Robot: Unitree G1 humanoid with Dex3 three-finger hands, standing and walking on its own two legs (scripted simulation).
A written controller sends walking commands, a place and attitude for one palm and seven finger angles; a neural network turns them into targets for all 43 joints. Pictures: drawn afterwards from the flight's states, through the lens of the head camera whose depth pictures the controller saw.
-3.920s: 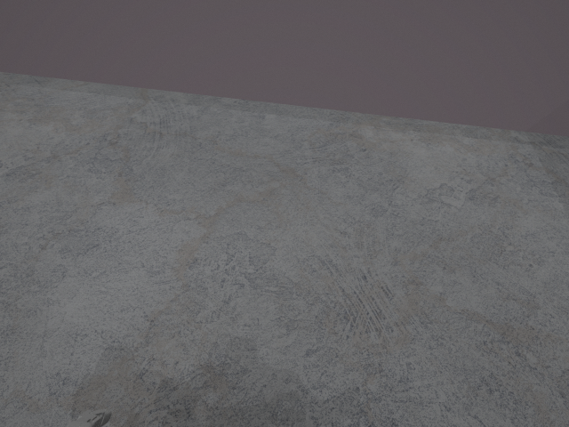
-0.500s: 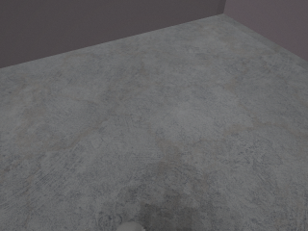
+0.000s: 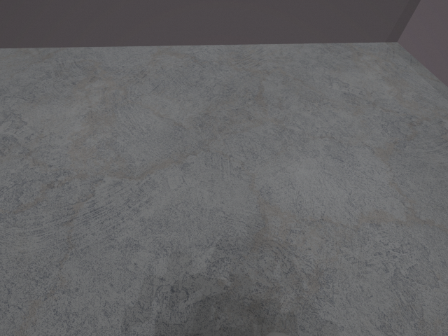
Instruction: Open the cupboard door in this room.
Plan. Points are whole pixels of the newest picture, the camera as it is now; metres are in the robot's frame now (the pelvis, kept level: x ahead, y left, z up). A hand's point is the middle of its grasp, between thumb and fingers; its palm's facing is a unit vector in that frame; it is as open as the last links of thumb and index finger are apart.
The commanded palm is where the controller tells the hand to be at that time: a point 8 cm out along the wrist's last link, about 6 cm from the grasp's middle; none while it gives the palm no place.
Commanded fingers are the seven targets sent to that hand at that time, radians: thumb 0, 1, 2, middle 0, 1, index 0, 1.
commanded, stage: turn or walk to find it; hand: left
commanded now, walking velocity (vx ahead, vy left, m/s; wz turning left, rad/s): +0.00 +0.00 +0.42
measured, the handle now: out of the picture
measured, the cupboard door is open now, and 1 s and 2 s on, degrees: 0 0 0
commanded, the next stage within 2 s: none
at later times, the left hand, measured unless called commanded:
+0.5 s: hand out of the picture -0.01 +0.16 -0.16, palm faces +0.25 -0.94 -0.23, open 7.4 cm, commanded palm none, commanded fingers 0.00 0.90 0.90 -0.20 -0.30 -0.20 -0.30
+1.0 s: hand out of the picture -0.07 +0.23 -0.16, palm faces +0.43 -0.87 -0.25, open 7.4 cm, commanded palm none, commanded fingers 0.00 0.90 0.90 -0.20 -0.30 -0.20 -0.30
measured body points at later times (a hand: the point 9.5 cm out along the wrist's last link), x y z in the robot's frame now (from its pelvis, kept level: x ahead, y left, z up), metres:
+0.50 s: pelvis -0.03 -0.03 +0.00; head +0.00 -0.04 +0.45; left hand -0.03 +0.21 -0.14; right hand +0.08 -0.28 -0.15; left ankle -0.07 +0.11 -0.68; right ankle +0.00 -0.14 -0.74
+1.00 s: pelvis -0.06 +0.00 +0.00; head -0.04 +0.02 +0.45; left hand -0.09 +0.28 -0.14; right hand +0.10 -0.19 -0.14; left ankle -0.08 +0.10 -0.74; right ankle -0.02 -0.14 -0.69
